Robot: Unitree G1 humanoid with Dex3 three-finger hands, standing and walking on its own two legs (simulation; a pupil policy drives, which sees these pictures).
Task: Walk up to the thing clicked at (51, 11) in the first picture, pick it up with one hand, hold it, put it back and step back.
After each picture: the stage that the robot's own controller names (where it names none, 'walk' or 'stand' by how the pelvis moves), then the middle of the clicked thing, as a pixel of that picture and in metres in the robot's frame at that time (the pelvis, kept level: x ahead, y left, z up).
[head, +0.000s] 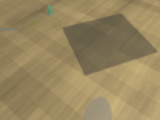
stand; (50, 10) +1.93 +0.46 -0.72
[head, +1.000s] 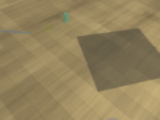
walk; (65, 17) +1.83 +0.19 -0.70
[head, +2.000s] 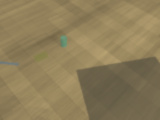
walk; (63, 41) +1.22 +0.18 -0.71
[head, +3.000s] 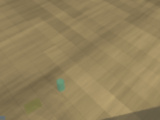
walk; (60, 85) +0.74 +0.19 -0.71
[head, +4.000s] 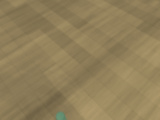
walk; (61, 118) +0.42 +0.22 -0.70
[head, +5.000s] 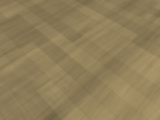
stand; out of the picture +0.29 +0.21 -0.72
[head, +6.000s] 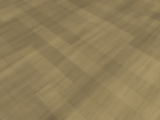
stand; out of the picture +0.28 +0.20 -0.72
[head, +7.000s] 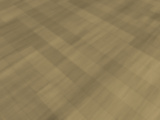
stand; out of the picture +0.29 +0.20 -0.73
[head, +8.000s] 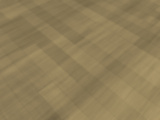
stand; out of the picture +0.28 +0.19 -0.73
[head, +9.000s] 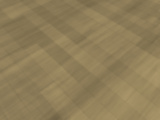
stand; out of the picture +0.28 +0.19 -0.73
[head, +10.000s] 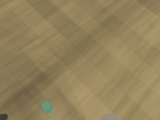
go down; (47, 107) +0.32 +0.19 -0.59
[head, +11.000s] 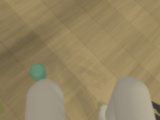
go down; (38, 73) +0.39 +0.20 -0.32
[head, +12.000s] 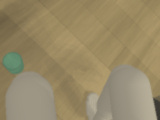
close in; (14, 63) +0.39 +0.21 -0.26
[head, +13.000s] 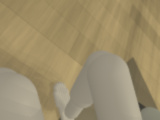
close; out of the picture +0.39 +0.24 -0.23
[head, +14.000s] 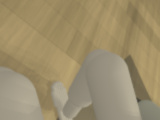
close; out of the picture +0.38 +0.24 -0.22
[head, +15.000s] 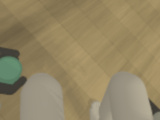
lift; (8, 72) +0.32 +0.25 -0.09
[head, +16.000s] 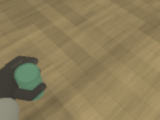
lift; (31, 83) +0.31 +0.18 +0.05
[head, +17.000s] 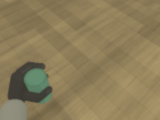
hold; (39, 86) +0.32 +0.16 +0.01
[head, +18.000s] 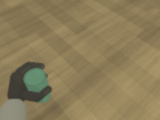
hold; (38, 86) +0.32 +0.17 +0.02
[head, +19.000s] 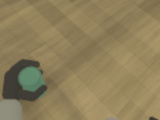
crouch; (33, 83) +0.33 +0.17 -0.04
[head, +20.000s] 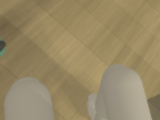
lower; out of the picture +0.45 +0.25 -0.10
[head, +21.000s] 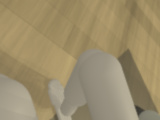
lower; out of the picture +0.41 +0.25 -0.23
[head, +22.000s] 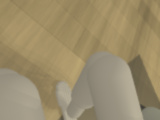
lower; out of the picture +0.39 +0.26 -0.22
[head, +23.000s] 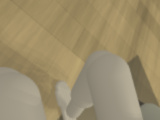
lower; out of the picture +0.39 +0.26 -0.22
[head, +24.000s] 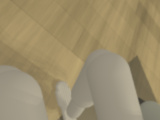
lower; out of the picture +0.38 +0.25 -0.22
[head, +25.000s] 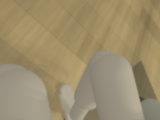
open; out of the picture +0.36 +0.23 -0.21
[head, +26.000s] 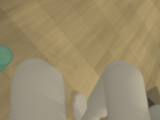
stand; out of the picture +0.37 +0.22 -0.22
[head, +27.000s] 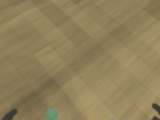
stand; (51, 114) +0.32 +0.19 -0.58
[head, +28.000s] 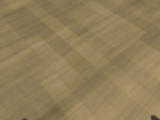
stand; out of the picture +0.30 +0.19 -0.67
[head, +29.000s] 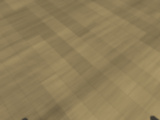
stand; out of the picture +0.30 +0.18 -0.67
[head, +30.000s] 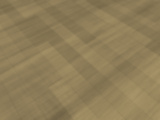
stand; out of the picture +0.32 +0.18 -0.72
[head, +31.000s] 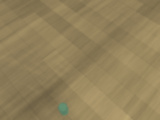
walk; (63, 109) +0.39 +0.16 -0.69
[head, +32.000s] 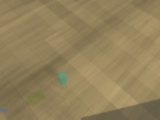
walk; (62, 78) +0.66 +0.16 -0.69
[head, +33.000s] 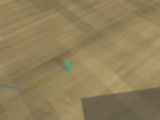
stand; (67, 66) +0.96 +0.20 -0.70
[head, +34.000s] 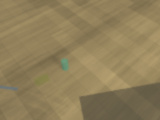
stand; (64, 64) +0.94 +0.19 -0.72
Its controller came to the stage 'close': yes
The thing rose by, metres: 0.73
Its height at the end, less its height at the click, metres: +0.00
